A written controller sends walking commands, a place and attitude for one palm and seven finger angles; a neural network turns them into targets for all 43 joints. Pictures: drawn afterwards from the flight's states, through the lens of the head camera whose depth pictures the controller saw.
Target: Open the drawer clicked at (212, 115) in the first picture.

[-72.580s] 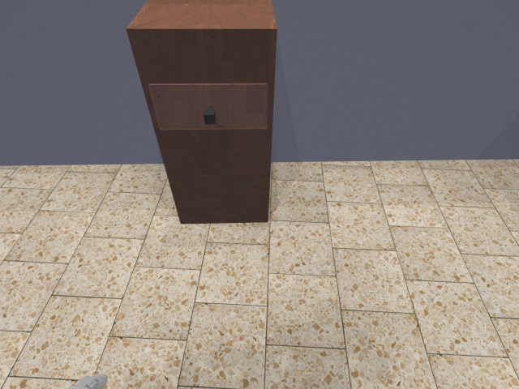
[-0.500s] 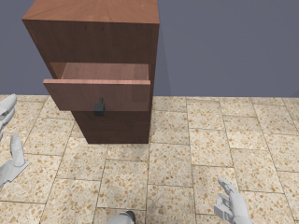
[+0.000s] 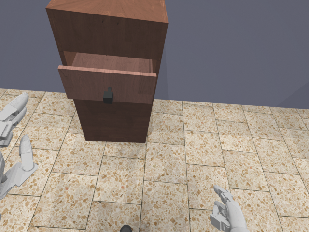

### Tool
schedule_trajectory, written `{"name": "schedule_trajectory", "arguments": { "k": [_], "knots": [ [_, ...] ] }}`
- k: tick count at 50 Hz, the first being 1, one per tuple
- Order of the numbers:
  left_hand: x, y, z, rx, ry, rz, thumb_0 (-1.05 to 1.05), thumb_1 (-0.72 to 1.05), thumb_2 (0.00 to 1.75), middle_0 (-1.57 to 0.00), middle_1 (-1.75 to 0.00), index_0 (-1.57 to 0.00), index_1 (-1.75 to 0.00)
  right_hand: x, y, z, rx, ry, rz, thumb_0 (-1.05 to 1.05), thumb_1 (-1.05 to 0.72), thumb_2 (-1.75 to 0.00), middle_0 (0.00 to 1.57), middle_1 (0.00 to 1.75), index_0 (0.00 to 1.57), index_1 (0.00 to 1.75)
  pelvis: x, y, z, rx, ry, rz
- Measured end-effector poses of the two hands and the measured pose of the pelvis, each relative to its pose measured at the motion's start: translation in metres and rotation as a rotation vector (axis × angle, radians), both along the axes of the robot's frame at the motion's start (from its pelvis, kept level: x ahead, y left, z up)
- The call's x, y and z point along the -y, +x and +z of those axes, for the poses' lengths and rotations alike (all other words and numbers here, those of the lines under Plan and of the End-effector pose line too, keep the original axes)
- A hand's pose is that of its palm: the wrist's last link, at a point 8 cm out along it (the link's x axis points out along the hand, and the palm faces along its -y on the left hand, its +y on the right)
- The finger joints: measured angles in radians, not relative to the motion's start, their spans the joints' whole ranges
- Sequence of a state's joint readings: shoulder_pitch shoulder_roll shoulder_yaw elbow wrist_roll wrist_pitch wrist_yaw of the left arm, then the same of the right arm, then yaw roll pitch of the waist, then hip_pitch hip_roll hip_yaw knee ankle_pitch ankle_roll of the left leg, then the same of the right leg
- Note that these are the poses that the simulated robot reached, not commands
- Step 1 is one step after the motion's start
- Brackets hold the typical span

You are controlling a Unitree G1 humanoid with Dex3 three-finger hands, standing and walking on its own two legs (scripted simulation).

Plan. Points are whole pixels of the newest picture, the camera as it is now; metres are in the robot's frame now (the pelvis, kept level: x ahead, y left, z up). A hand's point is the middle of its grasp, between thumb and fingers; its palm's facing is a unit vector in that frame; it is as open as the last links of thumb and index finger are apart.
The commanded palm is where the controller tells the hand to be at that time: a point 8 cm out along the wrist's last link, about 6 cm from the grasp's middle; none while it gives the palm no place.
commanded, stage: stop stepping back and stand still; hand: left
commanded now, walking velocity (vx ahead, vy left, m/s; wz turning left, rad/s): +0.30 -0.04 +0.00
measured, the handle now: (108, 94) +0.63 +0.23 -0.12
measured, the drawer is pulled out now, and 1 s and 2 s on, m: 0.11 0.11 0.11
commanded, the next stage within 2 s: let the arm hang, fingers relaxed in 0.74 s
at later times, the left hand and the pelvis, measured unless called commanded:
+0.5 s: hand (30, 220) +0.12 +0.22 +0.13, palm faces +0.38 -0.84 -0.37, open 7.4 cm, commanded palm +0.05 +0.26 +0.17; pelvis -0.08 -0.02 -0.02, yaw +0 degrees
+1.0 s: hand out of the picture +0.06 +0.21 -0.09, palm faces +0.12 -0.93 -0.36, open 7.4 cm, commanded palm none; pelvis -0.11 -0.02 -0.02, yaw +4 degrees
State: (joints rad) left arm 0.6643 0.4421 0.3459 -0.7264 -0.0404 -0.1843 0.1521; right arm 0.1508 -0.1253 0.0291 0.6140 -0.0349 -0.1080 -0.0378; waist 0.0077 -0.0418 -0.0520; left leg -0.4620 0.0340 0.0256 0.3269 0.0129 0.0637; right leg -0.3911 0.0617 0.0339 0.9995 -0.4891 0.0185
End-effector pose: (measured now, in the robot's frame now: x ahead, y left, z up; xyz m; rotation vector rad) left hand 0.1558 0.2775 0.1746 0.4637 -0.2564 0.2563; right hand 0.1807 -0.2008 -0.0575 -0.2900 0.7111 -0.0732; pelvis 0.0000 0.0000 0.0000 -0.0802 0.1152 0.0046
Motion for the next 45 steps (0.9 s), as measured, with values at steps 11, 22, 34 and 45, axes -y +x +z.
{"name": "schedule_trajectory", "arguments": {
  "k": [11, 22, 34, 45],
  "knots": [
    [0.038, -0.081, 0.009, -0.039, 0.118, -0.042, 0.02, 0.89, 0.9, -0.21, -0.3, -0.22, -0.3, 0.049, -0.1, -0.031, -0.05, 0.029, -0.052, 0.01, -0.9, -0.9, 0.2, 0.3, 0.21, 0.3, 0.028, -0.074, -0.017, 0.039, 0.064, -0.019],
    [0.009, -0.08, -0.025, 0.022, -0.05, 0.171, 0.01, 0.89, 0.9, -0.2, -0.3, -0.21, -0.3, 0.092, -0.16, -0.044, -0.131, -0.056, -0.191, 0.01, -0.9, -0.9, 0.2, 0.3, 0.2, 0.3, 0.023, -0.071, -0.018, 0.086, 0.114, 0.011],
    [0.044, -0.104, 0.02, 0.027, 0.195, -0.006, 0.02, 0.89, 0.9, -0.21, -0.3, -0.22, -0.3, 0.051, -0.138, -0.044, -0.009, 0.104, -0.105, 0.01, -0.9, -0.9, 0.2, 0.3, 0.2, 0.3, 0.031, -0.098, -0.019, 0.107, 0.085, 0.0],
    [-0.002, -0.09, -0.083, -0.304, -0.048, 0.189, 0.01, 0.9, 0.9, -0.2, -0.3, -0.21, -0.3, 0.049, -0.127, -0.054, -0.105, 0.063, -0.034, 0.01, -0.9, -0.9, 0.2, 0.3, 0.2, 0.3, 0.013, -0.096, -0.014, 0.088, 0.089, 0.029]
  ]
}}
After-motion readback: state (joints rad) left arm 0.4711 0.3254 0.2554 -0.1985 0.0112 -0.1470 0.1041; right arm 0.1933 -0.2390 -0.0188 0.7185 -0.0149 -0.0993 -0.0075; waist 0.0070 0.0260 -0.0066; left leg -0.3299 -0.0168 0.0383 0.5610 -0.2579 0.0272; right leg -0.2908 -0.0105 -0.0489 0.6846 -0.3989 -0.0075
